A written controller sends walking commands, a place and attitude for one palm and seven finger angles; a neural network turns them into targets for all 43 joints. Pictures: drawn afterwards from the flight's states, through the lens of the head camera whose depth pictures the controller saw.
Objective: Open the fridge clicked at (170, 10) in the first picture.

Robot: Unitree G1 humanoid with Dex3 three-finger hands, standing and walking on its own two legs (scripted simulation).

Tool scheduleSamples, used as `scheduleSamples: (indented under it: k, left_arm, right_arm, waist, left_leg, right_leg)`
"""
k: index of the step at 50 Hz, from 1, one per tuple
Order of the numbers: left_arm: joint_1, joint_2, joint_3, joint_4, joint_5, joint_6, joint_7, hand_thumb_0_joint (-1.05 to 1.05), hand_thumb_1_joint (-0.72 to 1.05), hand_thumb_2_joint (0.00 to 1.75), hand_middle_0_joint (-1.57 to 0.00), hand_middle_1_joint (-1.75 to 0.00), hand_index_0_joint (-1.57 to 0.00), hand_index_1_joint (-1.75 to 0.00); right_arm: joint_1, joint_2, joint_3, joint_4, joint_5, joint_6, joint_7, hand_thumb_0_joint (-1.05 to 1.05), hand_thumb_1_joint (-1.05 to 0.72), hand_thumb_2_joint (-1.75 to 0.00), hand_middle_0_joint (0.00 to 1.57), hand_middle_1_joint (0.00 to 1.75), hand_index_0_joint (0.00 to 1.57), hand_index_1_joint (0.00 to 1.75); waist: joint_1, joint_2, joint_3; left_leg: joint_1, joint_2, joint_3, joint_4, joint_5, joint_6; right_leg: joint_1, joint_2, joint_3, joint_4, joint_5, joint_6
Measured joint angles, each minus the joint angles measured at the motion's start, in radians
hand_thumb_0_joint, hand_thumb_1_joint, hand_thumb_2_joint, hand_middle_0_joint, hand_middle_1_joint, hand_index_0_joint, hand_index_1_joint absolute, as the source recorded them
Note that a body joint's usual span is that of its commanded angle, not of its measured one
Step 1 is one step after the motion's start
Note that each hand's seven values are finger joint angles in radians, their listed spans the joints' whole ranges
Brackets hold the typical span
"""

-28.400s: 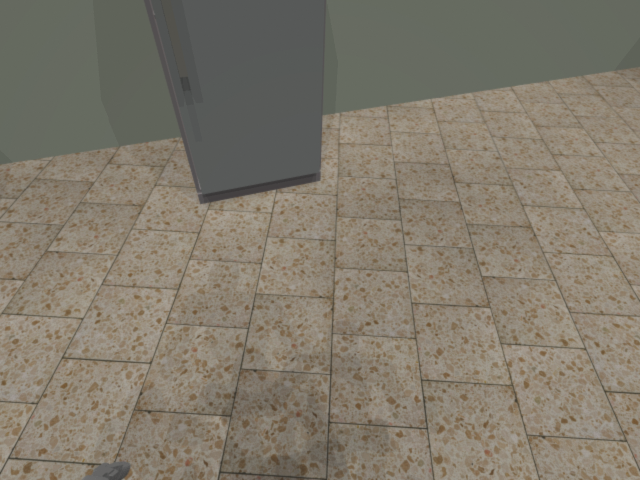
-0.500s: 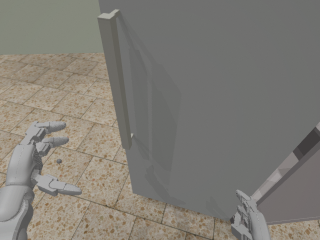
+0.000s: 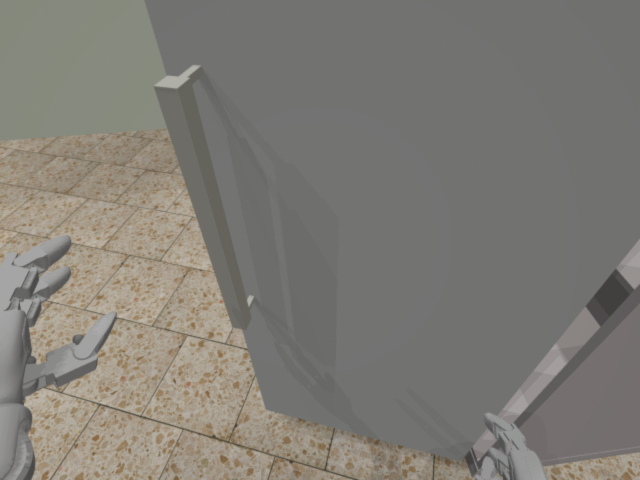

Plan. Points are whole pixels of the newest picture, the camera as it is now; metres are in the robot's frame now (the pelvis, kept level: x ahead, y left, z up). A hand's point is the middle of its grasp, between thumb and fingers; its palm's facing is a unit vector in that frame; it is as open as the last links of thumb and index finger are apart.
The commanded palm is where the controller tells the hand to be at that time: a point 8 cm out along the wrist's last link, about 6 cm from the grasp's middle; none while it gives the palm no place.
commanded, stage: draw the hand back to the body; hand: left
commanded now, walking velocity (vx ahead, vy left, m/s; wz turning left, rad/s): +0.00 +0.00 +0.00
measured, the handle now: (223, 226) +0.42 +0.20 +0.10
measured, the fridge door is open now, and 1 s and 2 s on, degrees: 69 69 69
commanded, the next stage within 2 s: step back with the hand held close in 0.48 s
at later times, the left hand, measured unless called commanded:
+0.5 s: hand (72, 347) +0.18 +0.26 +0.16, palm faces +0.47 -0.78 -0.41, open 7.4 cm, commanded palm +0.13 +0.29 +0.18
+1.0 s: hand (36, 374) +0.15 +0.28 +0.16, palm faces +0.35 -0.78 -0.52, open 7.4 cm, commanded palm +0.10 +0.31 +0.18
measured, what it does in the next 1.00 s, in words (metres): stands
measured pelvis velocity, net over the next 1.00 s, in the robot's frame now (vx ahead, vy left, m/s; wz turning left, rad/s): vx -0.05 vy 0.02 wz -0.01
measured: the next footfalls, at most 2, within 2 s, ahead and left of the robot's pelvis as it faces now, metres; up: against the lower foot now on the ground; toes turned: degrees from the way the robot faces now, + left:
right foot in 1.98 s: -0.16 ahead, -0.12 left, +0.00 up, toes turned +10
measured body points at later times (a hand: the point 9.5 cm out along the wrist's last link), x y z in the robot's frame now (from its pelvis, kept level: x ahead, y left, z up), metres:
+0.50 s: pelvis +0.00 -0.01 +0.00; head -0.02 -0.03 +0.45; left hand +0.15 +0.30 +0.18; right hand +0.19 -0.23 -0.08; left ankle -0.01 +0.09 -0.74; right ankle -0.03 -0.12 -0.74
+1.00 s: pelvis -0.05 +0.02 +0.00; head -0.02 +0.03 +0.45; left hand +0.13 +0.32 +0.18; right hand +0.13 -0.22 -0.07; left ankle -0.01 +0.09 -0.74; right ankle -0.03 -0.12 -0.74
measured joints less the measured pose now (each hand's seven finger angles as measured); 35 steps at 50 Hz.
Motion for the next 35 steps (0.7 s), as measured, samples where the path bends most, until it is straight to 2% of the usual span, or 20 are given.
scheduleSamples:
  k: [8,14,31,35]
  left_arm:
    - [0.012,0.015,0.036,-0.046,-0.004,-0.016,-0.007,0.01,0.69,0.79,-0.22,-0.42,-0.21,-0.42]
    - [0.001,-0.003,0.027,-0.028,-0.003,-0.008,-0.011,0.01,0.82,0.86,-0.21,-0.34,-0.21,-0.35]
    - [-0.01,-0.002,0.025,-0.026,-0.001,-0.009,-0.006,0.02,0.89,0.89,-0.21,-0.3,-0.21,-0.3]
    - [-0.022,-0.007,0.047,-0.03,0.012,-0.053,-0.008,0.02,0.89,0.89,-0.21,-0.3,-0.21,-0.3]
  right_arm:
    - [-0.033,0.007,-0.009,-0.01,0.001,0.013,0.0,0.02,-0.91,-0.9,0.2,0.29,0.21,0.3]
    - [-0.046,0.012,-0.007,-0.014,0.001,0.026,-0.002,0.02,-0.91,-0.9,0.2,0.29,0.21,0.3]
    - [-0.026,0.02,0.001,0.006,-0.002,0.019,-0.01,0.02,-0.91,-0.9,0.2,0.29,0.21,0.3]
    - [-0.04,0.012,0.005,-0.015,0.0,0.056,-0.003,0.02,-0.91,-0.9,0.2,0.29,0.21,0.3]
  waist:
    - [0.014,0.003,0.002]
    - [0.021,0.005,0.012]
    - [0.015,0.003,0.023]
    - [-0.007,0.006,0.028]
  left_leg:
    - [0.022,0.011,-0.006,-0.017,0.003,-0.01]
    - [0.022,0.013,-0.011,-0.019,0.008,-0.015]
    - [0.033,0.013,-0.011,-0.017,0.014,-0.015]
    - [-0.011,0.021,-0.017,0.008,0.014,-0.011]
  right_leg:
    - [0.022,0.011,-0.005,-0.019,0.004,-0.011]
    - [0.022,0.013,-0.011,-0.015,0.005,-0.016]
    - [0.033,0.013,-0.012,-0.013,0.01,-0.017]
    - [0.007,0.022,-0.017,-0.026,0.029,-0.012]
